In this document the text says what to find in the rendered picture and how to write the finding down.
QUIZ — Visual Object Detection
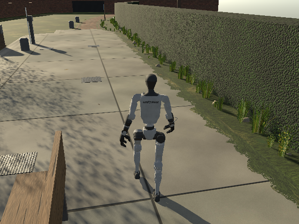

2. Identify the left robot upper arm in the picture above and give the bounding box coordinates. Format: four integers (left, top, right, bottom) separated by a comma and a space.
128, 94, 141, 120

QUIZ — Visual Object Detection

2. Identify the humanoid robot torso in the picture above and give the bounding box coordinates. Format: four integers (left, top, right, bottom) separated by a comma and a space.
140, 92, 161, 140

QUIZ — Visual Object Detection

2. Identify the right robot hand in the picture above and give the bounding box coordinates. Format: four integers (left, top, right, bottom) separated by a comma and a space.
164, 125, 174, 133

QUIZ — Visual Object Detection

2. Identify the right robot upper arm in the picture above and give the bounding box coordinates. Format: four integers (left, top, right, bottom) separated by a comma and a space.
160, 94, 173, 119

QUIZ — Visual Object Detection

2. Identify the right robot thigh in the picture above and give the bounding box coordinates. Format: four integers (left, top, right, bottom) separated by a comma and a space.
154, 131, 165, 170

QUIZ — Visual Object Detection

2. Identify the left robot forearm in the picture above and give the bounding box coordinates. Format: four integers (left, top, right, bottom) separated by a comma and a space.
121, 113, 132, 136

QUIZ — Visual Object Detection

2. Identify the right robot forearm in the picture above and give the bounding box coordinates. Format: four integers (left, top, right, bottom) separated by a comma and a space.
168, 113, 174, 127

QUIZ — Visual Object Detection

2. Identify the left robot hand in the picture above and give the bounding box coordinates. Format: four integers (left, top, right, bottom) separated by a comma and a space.
120, 134, 130, 147

